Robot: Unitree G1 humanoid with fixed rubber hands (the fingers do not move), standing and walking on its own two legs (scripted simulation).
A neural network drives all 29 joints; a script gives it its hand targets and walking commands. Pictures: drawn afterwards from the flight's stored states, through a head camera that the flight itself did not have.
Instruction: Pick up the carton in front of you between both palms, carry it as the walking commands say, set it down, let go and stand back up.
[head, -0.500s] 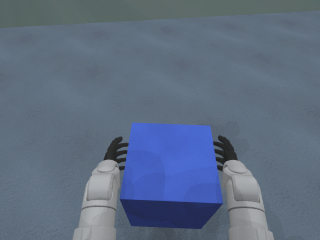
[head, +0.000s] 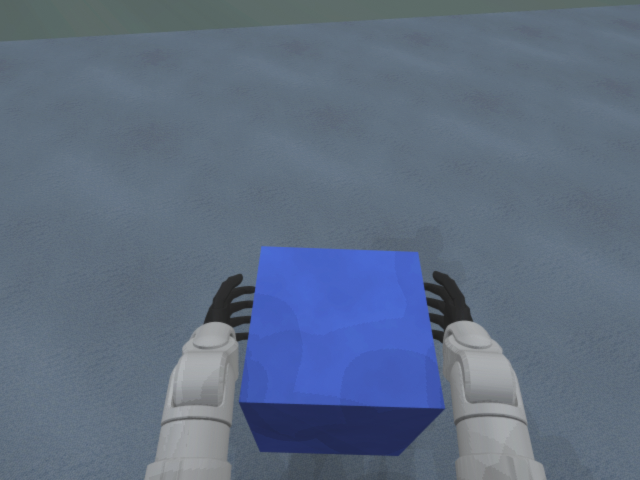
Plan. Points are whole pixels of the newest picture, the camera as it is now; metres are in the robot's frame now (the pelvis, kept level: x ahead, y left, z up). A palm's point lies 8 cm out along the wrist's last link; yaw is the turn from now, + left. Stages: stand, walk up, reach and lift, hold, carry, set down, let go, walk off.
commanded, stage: hold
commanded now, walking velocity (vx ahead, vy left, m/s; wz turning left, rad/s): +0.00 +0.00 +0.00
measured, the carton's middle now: (334, 357) +0.28 +0.00 -0.05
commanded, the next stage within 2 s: set down in 0.78 s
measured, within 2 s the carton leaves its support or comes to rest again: neither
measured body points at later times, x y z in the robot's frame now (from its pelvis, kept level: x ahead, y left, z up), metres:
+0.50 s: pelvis -0.02 +0.03 +0.00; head -0.06 +0.06 +0.44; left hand +0.29 +0.16 +0.03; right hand +0.28 -0.14 +0.04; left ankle +0.06 +0.12 -0.74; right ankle -0.02 -0.11 -0.74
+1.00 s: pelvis +0.00 +0.03 +0.00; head -0.02 +0.05 +0.45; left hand +0.32 +0.16 +0.02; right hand +0.31 -0.14 +0.03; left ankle +0.06 +0.12 -0.74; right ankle -0.02 -0.11 -0.74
